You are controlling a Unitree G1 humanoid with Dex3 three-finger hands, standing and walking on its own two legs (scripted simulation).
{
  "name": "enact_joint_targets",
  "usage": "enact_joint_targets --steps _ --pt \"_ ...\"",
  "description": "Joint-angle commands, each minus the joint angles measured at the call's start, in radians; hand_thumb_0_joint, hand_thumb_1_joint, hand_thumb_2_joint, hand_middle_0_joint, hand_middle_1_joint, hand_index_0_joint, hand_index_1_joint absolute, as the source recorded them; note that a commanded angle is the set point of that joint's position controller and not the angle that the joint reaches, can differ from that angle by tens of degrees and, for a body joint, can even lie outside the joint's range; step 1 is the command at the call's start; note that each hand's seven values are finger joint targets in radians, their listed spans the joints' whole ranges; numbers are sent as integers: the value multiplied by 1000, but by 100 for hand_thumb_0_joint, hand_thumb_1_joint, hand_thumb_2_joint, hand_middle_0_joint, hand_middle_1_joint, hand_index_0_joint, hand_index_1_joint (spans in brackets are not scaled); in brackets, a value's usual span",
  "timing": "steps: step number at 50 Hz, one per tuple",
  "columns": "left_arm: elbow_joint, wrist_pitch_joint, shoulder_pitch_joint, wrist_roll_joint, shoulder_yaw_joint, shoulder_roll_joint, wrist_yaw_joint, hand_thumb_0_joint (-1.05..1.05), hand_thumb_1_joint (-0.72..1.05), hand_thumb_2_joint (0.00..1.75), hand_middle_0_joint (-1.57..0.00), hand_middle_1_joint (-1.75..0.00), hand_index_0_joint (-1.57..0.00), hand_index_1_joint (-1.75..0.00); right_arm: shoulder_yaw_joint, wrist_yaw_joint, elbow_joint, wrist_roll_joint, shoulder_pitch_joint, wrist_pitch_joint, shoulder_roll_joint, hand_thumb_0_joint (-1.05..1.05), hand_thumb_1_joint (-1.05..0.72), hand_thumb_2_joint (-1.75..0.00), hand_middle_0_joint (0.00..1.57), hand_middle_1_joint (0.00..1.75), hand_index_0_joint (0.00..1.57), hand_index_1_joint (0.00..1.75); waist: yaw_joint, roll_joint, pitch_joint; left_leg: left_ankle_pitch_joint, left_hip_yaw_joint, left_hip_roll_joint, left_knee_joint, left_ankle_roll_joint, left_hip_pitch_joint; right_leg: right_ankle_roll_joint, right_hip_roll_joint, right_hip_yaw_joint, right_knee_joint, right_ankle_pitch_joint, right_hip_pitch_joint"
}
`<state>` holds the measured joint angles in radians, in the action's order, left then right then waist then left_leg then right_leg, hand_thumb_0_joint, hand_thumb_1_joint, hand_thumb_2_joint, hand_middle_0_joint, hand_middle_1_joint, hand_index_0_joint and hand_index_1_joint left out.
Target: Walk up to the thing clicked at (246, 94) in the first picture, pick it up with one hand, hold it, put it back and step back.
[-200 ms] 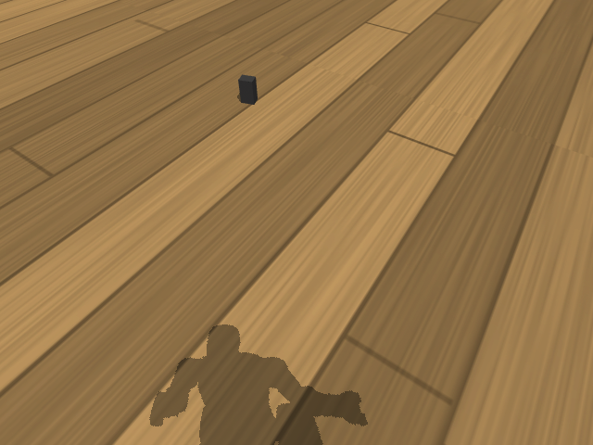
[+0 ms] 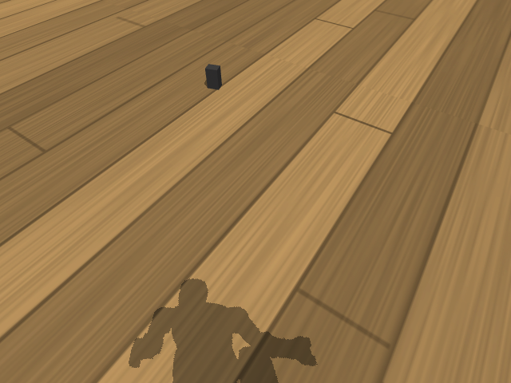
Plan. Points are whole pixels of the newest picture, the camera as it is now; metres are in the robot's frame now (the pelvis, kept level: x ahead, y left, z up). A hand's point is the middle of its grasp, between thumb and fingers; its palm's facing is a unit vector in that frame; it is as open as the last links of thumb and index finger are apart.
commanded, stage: stand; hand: left
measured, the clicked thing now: (213, 77) +2.12 +0.29 -0.71
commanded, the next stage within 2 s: walk up in 0.92 s
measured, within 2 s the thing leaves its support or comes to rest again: neither
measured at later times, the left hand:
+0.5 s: hand out of the picture +0.09 +0.25 -0.15, palm faces -0.02 -0.94 -0.33, open 7.4 cm
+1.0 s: hand out of the picture +0.09 +0.26 -0.15, palm faces +0.00 -0.95 -0.32, open 7.4 cm
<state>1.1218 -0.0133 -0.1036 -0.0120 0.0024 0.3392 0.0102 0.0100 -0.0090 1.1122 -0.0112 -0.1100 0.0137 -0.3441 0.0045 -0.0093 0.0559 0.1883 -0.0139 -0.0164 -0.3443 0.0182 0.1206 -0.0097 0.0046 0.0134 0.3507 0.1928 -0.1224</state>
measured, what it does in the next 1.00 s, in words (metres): stands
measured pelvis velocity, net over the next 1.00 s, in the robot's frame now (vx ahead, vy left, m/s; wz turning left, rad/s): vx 0.02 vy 0.00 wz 0.02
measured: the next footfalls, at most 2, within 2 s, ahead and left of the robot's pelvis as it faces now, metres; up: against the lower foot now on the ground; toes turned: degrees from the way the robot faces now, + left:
left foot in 1.24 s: +0.19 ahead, +0.20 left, +0.00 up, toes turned +7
right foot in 1.72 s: +0.53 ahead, -0.06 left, +0.00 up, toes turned -5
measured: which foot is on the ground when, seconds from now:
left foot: down 0.00-0.98, up 1.00-1.00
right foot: down 0.00-1.00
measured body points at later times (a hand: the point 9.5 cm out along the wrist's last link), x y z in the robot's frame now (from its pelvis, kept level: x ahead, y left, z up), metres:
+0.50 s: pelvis +0.01 +0.00 +0.00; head +0.02 -0.01 +0.45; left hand +0.09 +0.29 -0.13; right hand +0.08 -0.30 -0.14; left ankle +0.00 +0.13 -0.75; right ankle +0.00 -0.11 -0.75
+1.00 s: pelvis +0.02 +0.00 +0.00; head +0.02 +0.00 +0.45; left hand +0.09 +0.31 -0.13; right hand +0.09 -0.30 -0.13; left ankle +0.00 +0.13 -0.74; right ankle +0.00 -0.11 -0.74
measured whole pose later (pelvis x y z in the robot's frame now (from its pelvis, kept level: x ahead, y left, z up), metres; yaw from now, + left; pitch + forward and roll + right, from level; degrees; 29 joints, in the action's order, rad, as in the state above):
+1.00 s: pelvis +0.02 +0.00 +0.00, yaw +1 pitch -1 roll -1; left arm 1.08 -0.04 -0.15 -0.03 0.04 0.36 0.06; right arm -0.03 -0.05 1.08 -0.03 -0.17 0.02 -0.37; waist 0.00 -0.02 0.01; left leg 0.41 -0.01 -0.02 -0.53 -0.04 0.20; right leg -0.04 0.01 0.03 0.43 0.35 -0.15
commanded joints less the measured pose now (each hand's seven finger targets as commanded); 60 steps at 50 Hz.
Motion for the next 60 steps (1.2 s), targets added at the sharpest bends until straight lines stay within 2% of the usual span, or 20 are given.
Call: enact_joint_targets --steps 1,5,9,16,45,46,47,48,49,50,51,52,54,56,58,59,60 --pt "-61 -20 41 4 41 213 -16 0 90 90 -20 -30 -20 -30 -43 19 -60 3 35 18 -211 0 -90 -90 20 30 20 30 -5 1 -77 -115 -79 -106 50 -39 -16 -22 -128 -102 -63 -129 9" --pt "-60 -22 38 5 40 216 -16 0 90 90 -20 -30 -20 -30 -41 18 -61 5 36 19 -205 0 -90 -90 20 30 20 30 -4 14 -77 -129 -82 -108 51 -37 -18 -21 -126 -99 -66 -129 7" --pt "-60 -22 40 4 40 218 -17 0 90 90 -20 -30 -20 -30 -39 20 -58 4 34 19 -208 0 -90 -90 20 30 20 30 -4 7 -85 -156 -79 -110 48 -38 -27 -21 -130 -101 -62 -172 17" --pt "-63 -23 42 3 41 218 -20 0 90 90 -20 -30 -20 -30 -42 20 -60 3 33 15 -212 0 -90 -90 20 30 20 30 -7 19 -96 -144 -72 -112 40 -40 -31 -21 -137 -105 -70 -181 33" --pt "-55 -22 30 4 41 220 -21 0 90 90 -20 -30 -20 -30 -41 19 -56 5 28 16 -212 0 -90 -90 20 30 20 30 -4 8 -79 -162 -80 -112 59 -37 -35 -19 -132 -92 -77 -181 32" --pt "-112 -44 -32 -16 117 360 20 0 90 90 -20 -30 -20 -30 -125 -14 -109 -13 -28 42 -335 0 -90 -90 20 30 20 30 6 28 -216 415 -99 -96 -56 -129 11 -57 -106 -94 21 390 80" --pt "-106 -47 -44 -21 121 348 33 0 90 90 -20 -30 -20 -30 -124 -32 -127 -22 38 42 -330 0 -90 -90 20 30 20 30 40 15 -105 516 -100 -83 -107 -130 188 -82 -147 -169 14 549 32" --pt "-114 -54 -68 -22 129 351 39 0 90 90 -20 -30 -20 -30 -120 -43 -168 -27 108 42 -296 0 -90 -90 20 30 20 30 67 59 -19 436 -50 -57 -216 -109 382 -120 -214 -276 -57 629 76" --pt "-124 -60 -110 -25 138 375 38 0 90 90 -20 -30 -20 -30 -108 -49 -203 -30 156 45 -250 0 -90 -90 20 30 20 30 104 158 50 307 50 -7 -383 -84 566 -187 -345 -422 -187 702 147" --pt "-135 -71 -127 -27 142 390 36 0 90 90 -20 -30 -20 -30 -110 -49 -217 -31 198 50 -239 0 -90 -90 20 30 20 30 137 161 78 274 1 -56 -488 -59 681 -257 -445 -542 -267 626 195" --pt "-148 -74 -106 -19 138 375 36 0 90 90 -20 -30 -20 -30 -119 -52 -209 -29 172 55 -268 0 -90 -90 20 30 20 30 107 82 67 246 -42 -79 -523 -43 665 -258 -416 -515 -262 565 182" --pt "-164 -75 -87 -20 136 366 38 0 90 90 -20 -30 -20 -30 -125 -62 -201 -25 123 57 -271 0 -90 -90 20 30 20 30 82 79 23 231 -44 -87 -523 -35 601 -233 -354 -438 -253 552 175" --pt "-204 -76 -20 -29 140 387 41 0 90 90 -20 -30 -20 -30 -133 -80 -197 -21 47 55 -284 0 -90 -90 20 30 20 30 40 165 -16 261 -30 -108 -443 -22 492 -207 -317 -325 -249 533 134" --pt "-224 -71 -9 -23 137 387 48 0 90 90 -20 -30 -20 -30 -137 -92 -210 -28 56 51 -284 0 -90 -90 20 30 20 30 33 199 6 212 15 -97 -378 -10 370 -185 -260 -227 -230 476 -5" --pt "-243 -69 17 -21 137 395 56 0 90 90 -20 -30 -20 -30 -144 -94 -212 -23 12 48 -279 0 -90 -90 20 30 20 30 6 182 23 120 56 -86 -314 -8 249 -171 -241 -170 -210 451 -127" --pt "-252 -67 41 -19 136 398 61 0 90 90 -20 -30 -20 -30 -151 -92 -200 -20 -41 48 -279 0 -90 -90 20 30 20 30 -24 168 24 78 77 -74 -282 -7 131 -163 -233 -143 -174 473 -229" --pt "-261 -64 79 -20 130 385 64 0 90 90 -20 -30 -20 -30 -161 -86 -175 -17 -133 51 -280 0 -90 -90 20 30 20 30 -81 125 11 40 98 -52 -223 -9 -8 -150 -207 -103 -87 483 -317"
